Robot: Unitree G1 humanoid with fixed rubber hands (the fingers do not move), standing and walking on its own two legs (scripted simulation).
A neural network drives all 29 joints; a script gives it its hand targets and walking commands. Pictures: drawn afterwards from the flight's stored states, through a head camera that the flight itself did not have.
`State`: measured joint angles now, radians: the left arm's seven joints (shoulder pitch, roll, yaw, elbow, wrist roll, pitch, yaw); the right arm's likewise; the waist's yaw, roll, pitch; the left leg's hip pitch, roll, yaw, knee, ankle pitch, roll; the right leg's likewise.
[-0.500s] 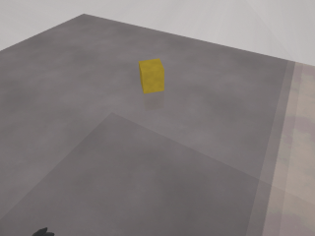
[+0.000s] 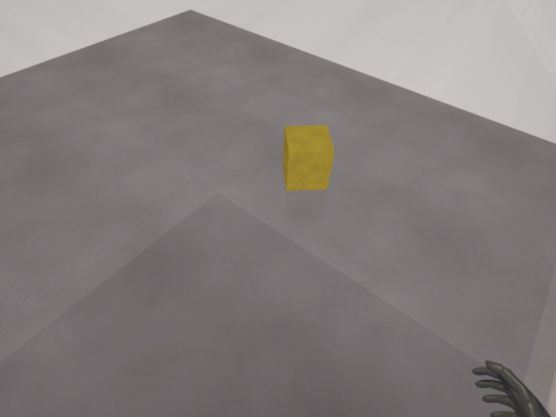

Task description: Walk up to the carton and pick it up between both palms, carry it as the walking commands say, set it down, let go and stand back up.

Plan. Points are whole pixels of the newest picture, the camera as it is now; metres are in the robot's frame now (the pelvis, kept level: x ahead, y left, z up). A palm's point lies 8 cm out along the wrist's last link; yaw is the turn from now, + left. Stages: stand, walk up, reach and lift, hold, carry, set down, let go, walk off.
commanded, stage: walk up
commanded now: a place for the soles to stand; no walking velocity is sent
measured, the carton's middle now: (306, 158) +1.36 -0.12 -0.63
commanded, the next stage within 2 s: none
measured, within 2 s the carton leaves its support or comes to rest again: neither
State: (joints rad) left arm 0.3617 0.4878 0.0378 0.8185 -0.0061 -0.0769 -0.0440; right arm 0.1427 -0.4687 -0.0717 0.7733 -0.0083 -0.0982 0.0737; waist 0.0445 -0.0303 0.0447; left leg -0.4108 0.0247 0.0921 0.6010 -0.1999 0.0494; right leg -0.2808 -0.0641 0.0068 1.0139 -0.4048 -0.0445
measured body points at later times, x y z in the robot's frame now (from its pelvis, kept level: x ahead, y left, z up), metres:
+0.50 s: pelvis +0.26 -0.05 +0.01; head +0.28 -0.07 +0.46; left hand +0.40 +0.28 -0.05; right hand +0.31 -0.38 -0.10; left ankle +0.25 +0.10 -0.66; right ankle +0.31 -0.15 -0.72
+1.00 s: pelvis +0.51 -0.01 +0.02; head +0.53 +0.00 +0.46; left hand +0.59 +0.31 -0.09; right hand +0.59 -0.35 -0.06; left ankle +0.50 +0.09 -0.72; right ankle +0.56 -0.17 -0.68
